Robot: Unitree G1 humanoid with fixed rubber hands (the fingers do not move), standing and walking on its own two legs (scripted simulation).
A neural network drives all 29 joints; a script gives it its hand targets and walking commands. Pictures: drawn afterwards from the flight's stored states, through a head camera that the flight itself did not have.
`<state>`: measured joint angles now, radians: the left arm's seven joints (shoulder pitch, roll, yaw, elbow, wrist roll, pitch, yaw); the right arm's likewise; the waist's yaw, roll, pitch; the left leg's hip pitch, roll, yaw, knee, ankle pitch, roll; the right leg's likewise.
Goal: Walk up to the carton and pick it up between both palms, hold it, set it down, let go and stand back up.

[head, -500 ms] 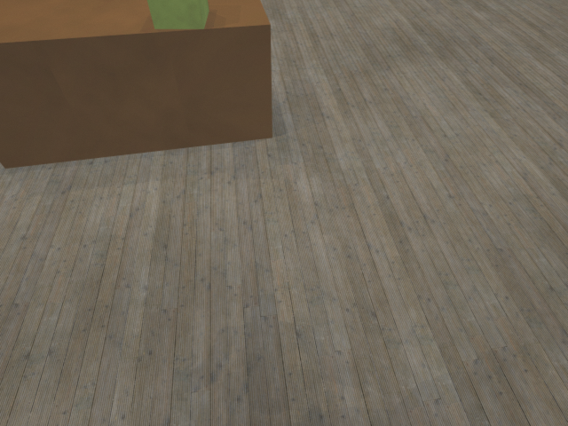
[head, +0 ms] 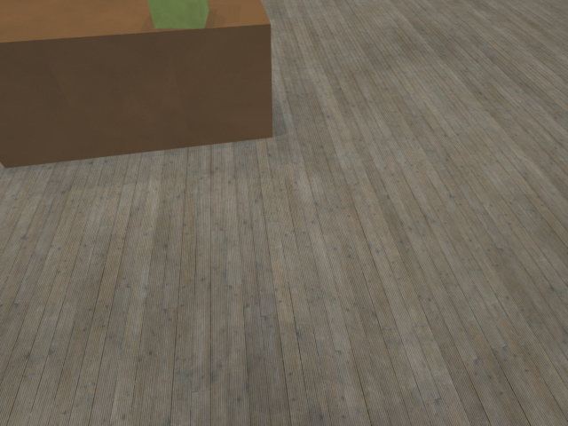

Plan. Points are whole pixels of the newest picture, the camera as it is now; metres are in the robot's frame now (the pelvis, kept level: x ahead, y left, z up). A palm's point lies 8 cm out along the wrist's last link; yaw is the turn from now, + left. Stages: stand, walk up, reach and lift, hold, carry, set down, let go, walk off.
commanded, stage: stand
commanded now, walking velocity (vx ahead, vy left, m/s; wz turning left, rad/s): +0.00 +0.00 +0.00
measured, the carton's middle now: out of the picture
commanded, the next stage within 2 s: walk up in 0.38 s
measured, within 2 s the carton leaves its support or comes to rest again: neither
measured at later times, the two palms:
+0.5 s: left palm out of the picture +0.06 +0.29 -0.12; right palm out of the picture +0.05 -0.30 -0.12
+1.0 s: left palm out of the picture +0.08 +0.44 -0.14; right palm (400, 345) +0.25 -0.19 -0.10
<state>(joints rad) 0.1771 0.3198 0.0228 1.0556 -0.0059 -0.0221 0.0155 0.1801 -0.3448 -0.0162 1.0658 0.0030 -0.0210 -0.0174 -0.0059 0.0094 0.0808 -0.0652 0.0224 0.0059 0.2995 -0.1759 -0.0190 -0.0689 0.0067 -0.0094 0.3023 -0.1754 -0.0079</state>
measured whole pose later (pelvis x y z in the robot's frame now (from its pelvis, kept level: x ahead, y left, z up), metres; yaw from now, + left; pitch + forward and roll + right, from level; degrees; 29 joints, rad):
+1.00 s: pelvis +0.10 +0.12 -0.04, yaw +9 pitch -3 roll +0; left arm 0.38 0.44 0.08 0.78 0.04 -0.03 -0.02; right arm 0.29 -0.42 -0.11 0.72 -0.04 -0.03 0.08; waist 0.02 -0.05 0.07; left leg -0.42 0.07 0.04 0.71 -0.24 -0.01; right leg -0.11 -0.15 -0.01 0.83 -0.58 -0.05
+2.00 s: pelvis +0.54 +0.26 -0.03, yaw +8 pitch -5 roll +1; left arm 0.36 0.47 0.08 0.59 0.01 0.01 -0.04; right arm 0.38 -0.43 -0.03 0.55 -0.02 -0.05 0.02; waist 0.00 -0.10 0.08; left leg -0.31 0.04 0.09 0.70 -0.31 0.02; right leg -0.48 -0.04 0.04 1.22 -0.44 -0.03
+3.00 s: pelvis +0.94 +0.32 -0.02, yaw +6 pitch -5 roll +1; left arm 0.37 0.43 0.05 0.57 0.03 0.02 -0.07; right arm 0.41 -0.48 -0.04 0.53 -0.02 -0.04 0.02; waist -0.02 -0.04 0.11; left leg -0.17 0.05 0.11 0.61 -0.36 0.01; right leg -0.48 -0.09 -0.01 0.80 -0.30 -0.02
